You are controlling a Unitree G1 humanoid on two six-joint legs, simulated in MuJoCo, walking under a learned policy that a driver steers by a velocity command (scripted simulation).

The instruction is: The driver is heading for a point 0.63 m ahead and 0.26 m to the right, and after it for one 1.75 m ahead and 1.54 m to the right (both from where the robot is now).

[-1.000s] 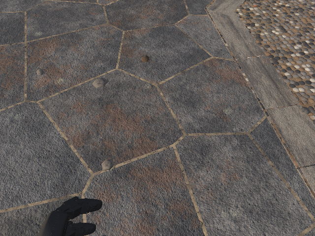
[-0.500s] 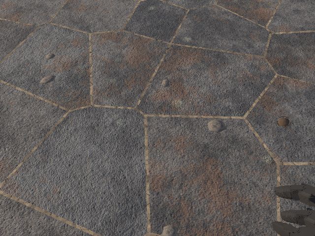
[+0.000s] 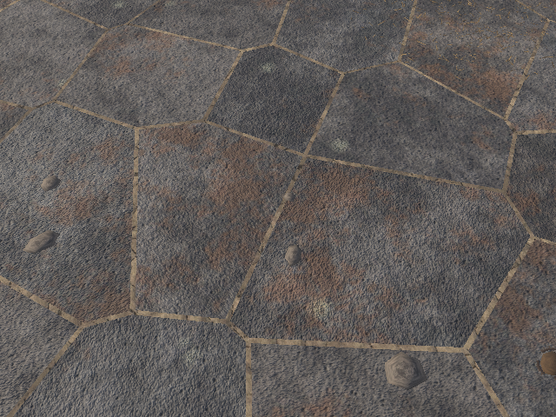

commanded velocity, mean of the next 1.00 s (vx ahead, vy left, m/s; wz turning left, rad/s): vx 1.00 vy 0.00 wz -0.88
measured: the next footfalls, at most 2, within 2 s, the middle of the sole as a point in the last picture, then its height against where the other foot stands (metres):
right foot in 0.06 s outside the picture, level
left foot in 0.48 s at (271, 306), level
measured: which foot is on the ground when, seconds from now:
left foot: down 0.00-0.04, up 0.06-0.46, down 0.48-0.92, up 0.94-1.00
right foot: up 0.00-0.04, down 0.06-0.48, up 0.50-0.92, down 0.94-1.00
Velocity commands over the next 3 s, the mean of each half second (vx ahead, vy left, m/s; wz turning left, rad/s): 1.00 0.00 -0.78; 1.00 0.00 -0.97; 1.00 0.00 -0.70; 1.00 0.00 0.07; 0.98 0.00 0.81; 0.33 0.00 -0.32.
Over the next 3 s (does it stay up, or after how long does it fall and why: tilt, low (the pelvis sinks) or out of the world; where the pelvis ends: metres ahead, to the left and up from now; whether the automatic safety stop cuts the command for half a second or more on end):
stays up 1.69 -1.77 0.02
